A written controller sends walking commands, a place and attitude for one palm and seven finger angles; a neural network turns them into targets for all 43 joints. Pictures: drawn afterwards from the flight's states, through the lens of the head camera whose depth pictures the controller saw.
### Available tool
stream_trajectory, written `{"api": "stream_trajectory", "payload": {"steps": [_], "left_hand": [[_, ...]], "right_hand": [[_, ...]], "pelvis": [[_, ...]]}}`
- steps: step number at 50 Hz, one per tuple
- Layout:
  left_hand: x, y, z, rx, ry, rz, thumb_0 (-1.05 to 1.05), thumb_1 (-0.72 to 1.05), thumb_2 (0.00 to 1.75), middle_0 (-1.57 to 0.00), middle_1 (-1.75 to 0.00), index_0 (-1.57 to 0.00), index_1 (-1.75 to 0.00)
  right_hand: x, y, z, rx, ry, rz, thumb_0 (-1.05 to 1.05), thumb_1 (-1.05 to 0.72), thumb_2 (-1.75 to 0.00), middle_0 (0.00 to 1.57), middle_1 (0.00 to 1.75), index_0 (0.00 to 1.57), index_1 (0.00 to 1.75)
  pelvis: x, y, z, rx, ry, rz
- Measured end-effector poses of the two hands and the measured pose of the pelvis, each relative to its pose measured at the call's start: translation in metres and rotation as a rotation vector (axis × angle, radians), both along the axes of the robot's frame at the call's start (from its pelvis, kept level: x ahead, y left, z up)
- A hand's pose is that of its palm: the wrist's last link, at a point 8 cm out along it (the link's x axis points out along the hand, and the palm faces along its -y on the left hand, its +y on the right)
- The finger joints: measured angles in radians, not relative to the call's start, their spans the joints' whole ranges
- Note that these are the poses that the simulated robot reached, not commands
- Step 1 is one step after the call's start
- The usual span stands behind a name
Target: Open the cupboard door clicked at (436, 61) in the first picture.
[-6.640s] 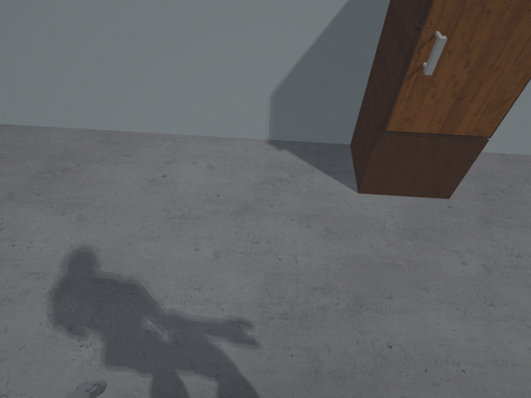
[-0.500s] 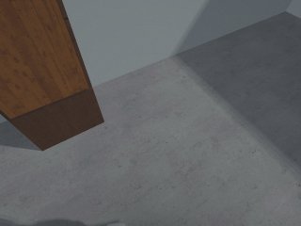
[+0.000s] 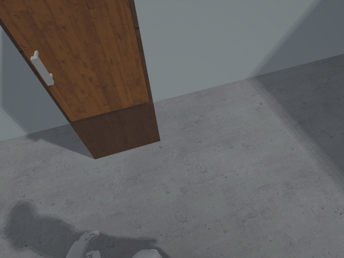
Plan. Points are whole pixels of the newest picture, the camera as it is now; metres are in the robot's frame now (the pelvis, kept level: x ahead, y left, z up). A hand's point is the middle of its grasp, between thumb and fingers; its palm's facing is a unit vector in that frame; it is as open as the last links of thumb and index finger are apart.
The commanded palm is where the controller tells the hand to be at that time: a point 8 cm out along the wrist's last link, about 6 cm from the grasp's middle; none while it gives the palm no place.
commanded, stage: turn to face it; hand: left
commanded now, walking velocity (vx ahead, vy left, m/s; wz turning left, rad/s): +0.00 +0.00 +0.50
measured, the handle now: (43, 68) +0.77 +0.54 +0.01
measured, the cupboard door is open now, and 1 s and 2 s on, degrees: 0 0 0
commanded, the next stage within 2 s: take the last steps up to it in 0.42 s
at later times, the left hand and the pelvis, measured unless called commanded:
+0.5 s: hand out of the picture -0.04 +0.26 -0.17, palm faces +0.28 -0.93 -0.25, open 7.4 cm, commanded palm none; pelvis -0.01 +0.05 +0.01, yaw +13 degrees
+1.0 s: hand out of the picture -0.02 +0.19 -0.14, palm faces +0.36 -0.90 -0.25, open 7.3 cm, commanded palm none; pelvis +0.03 +0.01 +0.02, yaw +18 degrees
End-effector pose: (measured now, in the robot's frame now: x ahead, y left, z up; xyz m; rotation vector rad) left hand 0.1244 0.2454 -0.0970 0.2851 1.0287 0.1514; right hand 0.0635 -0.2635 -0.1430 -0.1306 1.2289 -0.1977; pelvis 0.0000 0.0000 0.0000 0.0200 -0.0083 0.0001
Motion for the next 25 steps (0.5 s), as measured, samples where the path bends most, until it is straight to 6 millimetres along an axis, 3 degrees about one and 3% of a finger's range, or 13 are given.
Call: {"api": "stream_trajectory", "payload": {"steps": [5, 10, 19, 22, 25], "left_hand": [[-0.037, -0.004, 0.002, -0.010, 0.055, 0.080, 0.01, 0.90, 0.90, -0.20, -0.30, -0.20, -0.30], [-0.080, 0.004, -0.008, -0.032, 0.127, 0.169, 0.01, 0.90, 0.90, -0.20, -0.30, -0.20, -0.30], [-0.169, 0.049, -0.049, -0.085, 0.288, 0.345, 0.01, 0.90, 0.90, -0.20, -0.30, -0.20, -0.30], [-0.184, 0.059, -0.049, -0.092, 0.334, 0.377, 0.01, 0.90, 0.90, -0.20, -0.30, -0.20, -0.29], [-0.186, 0.063, -0.043, -0.104, 0.322, 0.392, 0.01, 0.91, 0.90, -0.20, -0.30, -0.19, -0.29]], "right_hand": [[0.009, -0.004, 0.006, 0.008, 0.026, 0.063, 0.01, -0.91, -0.90, 0.20, 0.30, 0.20, 0.30], [0.026, 0.006, 0.012, -0.005, 0.052, 0.142, 0.01, -0.91, -0.90, 0.20, 0.30, 0.20, 0.30], [0.078, 0.065, 0.021, -0.065, -0.046, 0.306, 0.01, -0.91, -0.90, 0.20, 0.30, 0.20, 0.30], [0.082, 0.083, 0.031, -0.073, -0.075, 0.332, 0.01, -0.91, -0.90, 0.20, 0.30, 0.20, 0.30], [0.079, 0.096, 0.037, -0.069, -0.074, 0.347, 0.01, -0.91, -0.90, 0.20, 0.30, 0.20, 0.30]], "pelvis": [[0.000, -0.004, 0.008, 0.014, -0.009, 0.065], [-0.001, 0.000, 0.010, 0.019, -0.006, 0.123], [-0.007, 0.035, -0.006, -0.017, -0.003, 0.194], [-0.010, 0.042, 0.000, -0.031, -0.012, 0.202], [-0.012, 0.047, 0.007, -0.041, -0.016, 0.218]]}}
